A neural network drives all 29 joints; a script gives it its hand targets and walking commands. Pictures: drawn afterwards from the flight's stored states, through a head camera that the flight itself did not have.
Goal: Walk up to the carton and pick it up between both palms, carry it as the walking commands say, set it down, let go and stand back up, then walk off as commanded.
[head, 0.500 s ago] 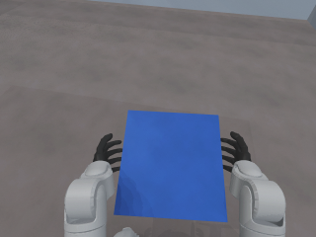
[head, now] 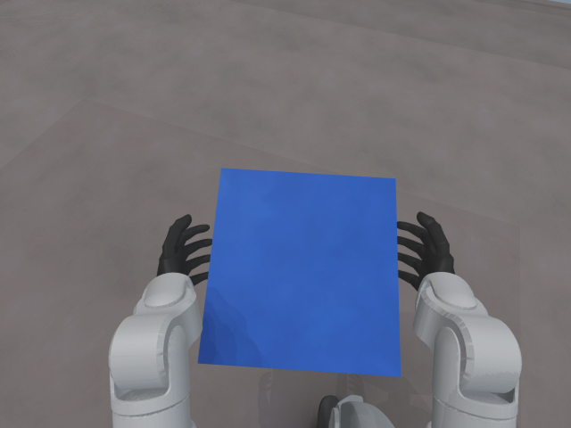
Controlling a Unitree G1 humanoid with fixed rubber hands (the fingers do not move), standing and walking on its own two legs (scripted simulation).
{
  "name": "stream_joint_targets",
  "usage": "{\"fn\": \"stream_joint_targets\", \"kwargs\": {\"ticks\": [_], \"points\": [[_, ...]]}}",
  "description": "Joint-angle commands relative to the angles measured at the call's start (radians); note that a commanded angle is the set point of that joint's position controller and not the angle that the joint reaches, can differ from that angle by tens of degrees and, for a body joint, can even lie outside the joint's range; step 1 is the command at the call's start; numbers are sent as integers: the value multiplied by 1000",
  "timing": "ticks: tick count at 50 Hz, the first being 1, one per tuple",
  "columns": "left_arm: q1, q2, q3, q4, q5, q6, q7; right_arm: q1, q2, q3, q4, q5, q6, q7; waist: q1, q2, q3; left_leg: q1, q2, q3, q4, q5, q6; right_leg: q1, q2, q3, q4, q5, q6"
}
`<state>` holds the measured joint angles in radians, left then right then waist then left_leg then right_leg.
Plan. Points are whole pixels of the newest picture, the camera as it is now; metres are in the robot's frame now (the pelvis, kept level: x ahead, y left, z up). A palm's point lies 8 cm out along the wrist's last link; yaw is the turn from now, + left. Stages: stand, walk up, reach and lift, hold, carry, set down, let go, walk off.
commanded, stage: carry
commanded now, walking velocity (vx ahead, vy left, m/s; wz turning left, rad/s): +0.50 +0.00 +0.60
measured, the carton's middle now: (299, 272) +0.33 +0.00 +0.00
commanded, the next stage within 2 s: none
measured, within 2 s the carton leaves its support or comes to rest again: neither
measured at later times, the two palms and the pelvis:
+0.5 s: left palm (91, 127) +0.55 +0.34 +0.08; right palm (268, 95) +0.64 +0.06 +0.08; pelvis +0.34 +0.13 -0.03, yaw +17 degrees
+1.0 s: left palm out of the picture +0.77 +0.59 +0.10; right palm (143, 6) +0.94 +0.35 +0.09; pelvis +0.62 +0.30 -0.01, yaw +38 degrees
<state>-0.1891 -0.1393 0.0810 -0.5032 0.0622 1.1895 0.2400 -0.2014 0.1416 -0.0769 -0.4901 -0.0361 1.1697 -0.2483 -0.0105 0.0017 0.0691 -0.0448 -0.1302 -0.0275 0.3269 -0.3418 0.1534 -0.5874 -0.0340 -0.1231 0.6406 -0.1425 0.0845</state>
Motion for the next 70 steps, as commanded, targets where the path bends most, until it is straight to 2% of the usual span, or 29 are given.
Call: {"fn": "stream_joint_targets", "kwargs": {"ticks": [1,2,3,4,6,8,16,21,22,23,24,25,26,28,40,44,45,46,47,49,51,53,57,60,65,66,67,68,70], "points": [[-281,-970,-652,-56,-373,5,-267,-258,896,602,-87,302,44,275,46,-160,-681,-264,132,58,677,615,-103,947,-315,236,-292,373,-169],[-264,-944,-624,-11,-355,18,-267,-259,887,608,-72,297,62,273,22,-387,-675,-585,16,84,912,-206,-135,1166,-534,478,-209,750,-279],[-260,-939,-607,13,-343,25,-263,-283,883,617,-40,298,76,277,21,-270,-625,-639,57,-8,1009,-232,-113,1131,-499,477,-197,765,-299],[-287,-951,-595,-4,-336,26,-261,-278,910,612,-14,302,80,279,29,-136,-592,-687,99,-46,977,-160,-105,1094,-489,401,-226,649,-274],[-253,-983,-552,64,-306,28,-259,-303,911,602,-5,312,87,296,27,-134,-482,-682,218,-76,743,-124,-110,904,-444,296,-309,311,-188],[-348,-1026,-589,-2,-330,19,-268,-345,976,619,-20,328,75,303,21,-138,-410,-626,215,2,624,-73,-129,768,-392,177,-385,150,-170],[-488,-1042,-681,-78,-406,14,-283,-358,1013,600,-11,296,43,286,16,-126,-307,-401,148,225,347,187,-138,559,-347,-131,-373,164,-78],[-393,-970,-618,-4,-357,34,-274,-324,959,604,19,290,69,279,-18,-208,-376,-227,37,300,187,177,-84,687,-262,-255,32,703,-14],[-416,-950,-610,-7,-352,37,-275,-313,962,603,26,290,72,277,-61,-156,-429,-37,84,178,142,202,-37,550,-218,-252,261,620,20],[-396,-941,-596,10,-334,44,-272,-306,932,593,44,282,76,273,-58,115,-449,121,308,-242,66,378,55,293,-81,-241,557,199,67],[-375,-941,-592,27,-321,49,-271,-283,930,592,63,287,81,272,-34,243,-461,333,422,-524,56,719,165,10,56,-96,703,-425,69],[-421,-959,-604,13,-334,42,-273,-348,971,617,27,328,76,280,-31,210,-489,403,465,-548,107,930,230,-95,23,67,812,-522,48],[-414,-990,-598,27,-333,36,-272,-393,998,651,-13,346,73,283,-32,114,-495,405,462,-478,147,979,219,-174,-27,95,835,-534,47],[-366,-1082,-584,63,-314,16,-267,-433,1037,661,-49,368,62,305,-28,4,-469,275,395,-350,106,844,84,-159,-82,121,712,-427,27],[-443,-1115,-687,-109,-359,-66,-258,-324,1031,607,-85,355,-22,338,-31,183,-456,154,228,-81,23,956,-5,121,61,-63,10,42,-10],[-384,-1056,-682,-63,-364,-16,-270,-236,964,589,-78,301,8,302,-26,96,-495,102,167,-56,280,1118,-60,392,71,-83,-247,76,-60],[-332,-1034,-672,-41,-354,-7,-274,-259,927,581,-76,289,18,294,37,27,-606,-126,137,-1,539,1017,-117,768,-55,26,-330,210,-115],[-294,-997,-645,-14,-340,0,-276,-267,916,588,-74,287,31,292,35,-260,-679,-445,74,4,801,264,-160,1061,-398,361,-263,608,-210],[-273,-983,-618,14,-326,8,-270,-300,913,611,-75,306,47,294,30,-360,-668,-662,7,26,1023,-251,-167,1182,-506,502,-184,873,-309],[-299,-993,-587,17,-319,13,-255,-300,937,611,-35,321,62,292,41,-147,-607,-725,113,-99,989,-159,-144,1110,-484,400,-203,813,-269],[-240,-1035,-559,69,-303,17,-257,-314,933,601,-40,332,68,305,23,-159,-528,-680,220,-111,711,-157,-149,907,-444,299,-275,418,-188],[-323,-1053,-584,19,-318,9,-268,-362,992,625,-50,345,58,307,17,-137,-443,-601,206,-14,594,-74,-155,735,-386,178,-375,206,-179],[-480,-1091,-652,-102,-393,-11,-282,-399,1071,636,-68,345,30,298,14,-148,-401,-430,169,124,364,117,-152,595,-346,-55,-386,175,-105],[-480,-1059,-668,-121,-406,-8,-285,-370,1050,623,-53,323,28,291,22,-153,-346,-376,132,207,312,157,-155,551,-349,-101,-392,177,-95],[-352,-975,-608,-21,-345,25,-274,-315,976,627,-19,305,55,278,-15,-182,-398,-212,34,279,136,186,-101,689,-272,-236,-23,710,-22],[-356,-954,-601,-16,-336,32,-274,-272,967,617,6,294,61,275,-51,-165,-471,-26,71,166,122,205,-54,579,-240,-234,181,680,15],[-355,-943,-597,-9,-327,38,-274,-261,946,615,24,283,65,272,-65,22,-499,130,258,-193,68,344,39,345,-133,-215,466,361,57],[-325,-938,-587,10,-308,44,-273,-238,927,608,50,280,70,269,-33,223,-493,330,409,-515,63,733,151,43,22,-108,626,-366,71],[-374,-960,-588,15,-320,35,-276,-336,987,641,-8,323,66,278,-27,144,-500,418,468,-536,143,1111,236,-166,-6,95,768,-550,42]]}}
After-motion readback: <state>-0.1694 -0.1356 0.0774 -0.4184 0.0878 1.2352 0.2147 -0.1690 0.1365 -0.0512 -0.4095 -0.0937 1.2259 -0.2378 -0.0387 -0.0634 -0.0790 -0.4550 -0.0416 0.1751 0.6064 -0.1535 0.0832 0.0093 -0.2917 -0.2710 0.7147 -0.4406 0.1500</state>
